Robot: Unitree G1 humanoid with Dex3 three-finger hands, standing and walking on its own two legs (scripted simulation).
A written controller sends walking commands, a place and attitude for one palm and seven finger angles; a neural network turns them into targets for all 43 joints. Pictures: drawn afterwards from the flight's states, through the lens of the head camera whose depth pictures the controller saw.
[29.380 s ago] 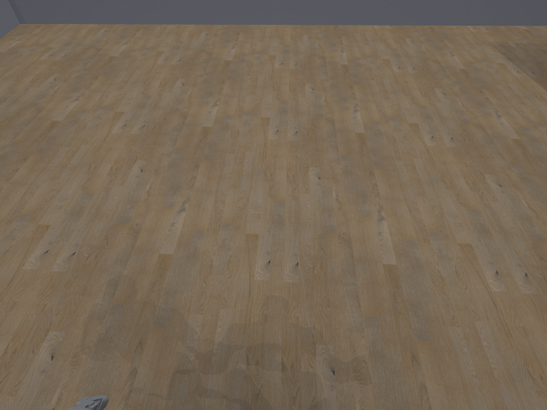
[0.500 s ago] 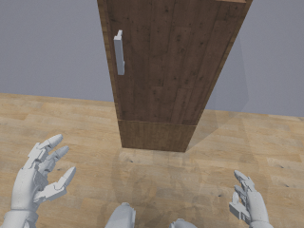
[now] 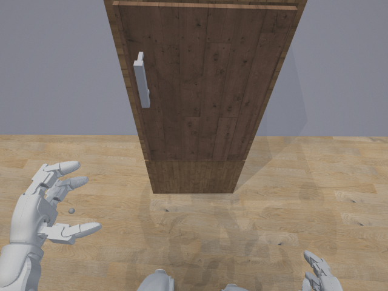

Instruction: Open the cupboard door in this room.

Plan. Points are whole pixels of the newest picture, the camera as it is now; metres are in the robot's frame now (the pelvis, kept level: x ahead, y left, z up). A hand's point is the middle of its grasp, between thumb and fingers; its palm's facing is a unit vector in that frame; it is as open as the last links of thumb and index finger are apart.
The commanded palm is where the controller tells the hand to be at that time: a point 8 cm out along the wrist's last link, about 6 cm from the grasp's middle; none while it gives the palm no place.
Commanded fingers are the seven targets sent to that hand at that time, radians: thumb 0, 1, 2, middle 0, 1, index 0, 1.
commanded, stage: raise the hand with hooked fingers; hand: left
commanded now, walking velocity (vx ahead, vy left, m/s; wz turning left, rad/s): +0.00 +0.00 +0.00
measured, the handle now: (143, 80) +0.59 +0.16 +0.08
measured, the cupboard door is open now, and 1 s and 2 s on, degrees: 0 0 0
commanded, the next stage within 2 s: move the hooked fingers beside the handle in 1.06 s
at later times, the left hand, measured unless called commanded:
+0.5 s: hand (41, 184) +0.28 +0.29 +0.09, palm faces +0.09 -1.00 -0.04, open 14.0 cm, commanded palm +0.25 +0.33 +0.09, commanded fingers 0.00 -0.50 0.30 -0.30 -1.20 -0.30 -1.20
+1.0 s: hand (46, 178) +0.29 +0.28 +0.10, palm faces +0.08 -1.00 -0.03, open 14.0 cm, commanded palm +0.26 +0.33 +0.10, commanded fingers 0.00 -0.50 0.30 -0.30 -1.20 -0.30 -1.20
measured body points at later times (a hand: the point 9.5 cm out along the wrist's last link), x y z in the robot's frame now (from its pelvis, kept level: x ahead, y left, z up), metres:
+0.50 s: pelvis +0.00 +0.01 +0.02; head +0.04 +0.03 +0.47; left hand +0.27 +0.34 +0.10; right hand +0.16 -0.23 -0.06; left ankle +0.04 +0.10 -0.67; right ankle -0.01 -0.10 -0.67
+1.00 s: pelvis +0.00 +0.01 +0.02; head +0.04 +0.02 +0.47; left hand +0.28 +0.33 +0.10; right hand +0.15 -0.24 -0.06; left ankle +0.04 +0.10 -0.67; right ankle -0.01 -0.10 -0.67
